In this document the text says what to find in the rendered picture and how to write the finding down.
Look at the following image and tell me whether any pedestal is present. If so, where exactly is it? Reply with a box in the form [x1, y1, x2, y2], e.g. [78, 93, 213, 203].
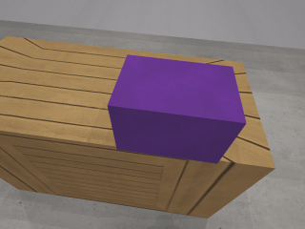
[0, 36, 275, 219]

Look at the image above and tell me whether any carton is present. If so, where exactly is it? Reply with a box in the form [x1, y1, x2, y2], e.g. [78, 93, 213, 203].
[107, 54, 247, 164]

